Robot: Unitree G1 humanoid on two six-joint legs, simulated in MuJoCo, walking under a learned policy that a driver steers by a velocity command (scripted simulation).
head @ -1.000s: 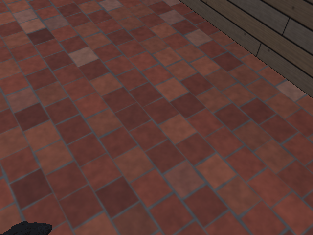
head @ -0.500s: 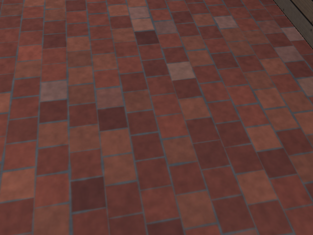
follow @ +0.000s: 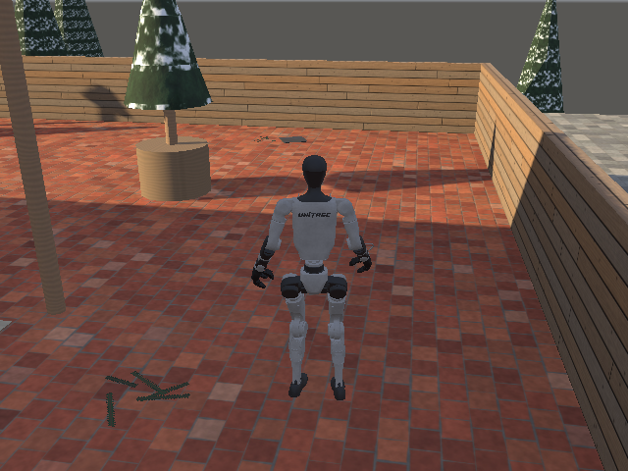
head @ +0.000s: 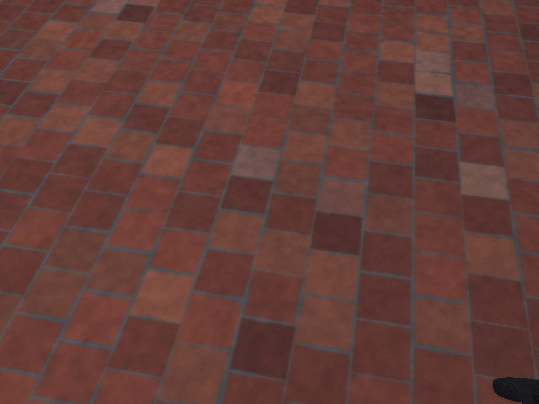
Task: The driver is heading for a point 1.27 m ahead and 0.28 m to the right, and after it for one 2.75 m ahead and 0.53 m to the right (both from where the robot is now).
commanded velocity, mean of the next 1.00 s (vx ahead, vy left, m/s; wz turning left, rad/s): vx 0.00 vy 0.00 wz -0.17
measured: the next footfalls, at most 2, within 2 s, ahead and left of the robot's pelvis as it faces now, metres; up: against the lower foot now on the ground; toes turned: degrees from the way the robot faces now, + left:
right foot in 0.62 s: -0.01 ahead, -0.18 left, +0.00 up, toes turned -27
left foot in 1.12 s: +0.03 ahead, +0.07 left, +0.00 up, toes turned +3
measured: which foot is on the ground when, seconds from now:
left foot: down 0.00-0.62, up 0.64-1.00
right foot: down 0.00-0.28, up 0.30-0.60, down 0.62-1.00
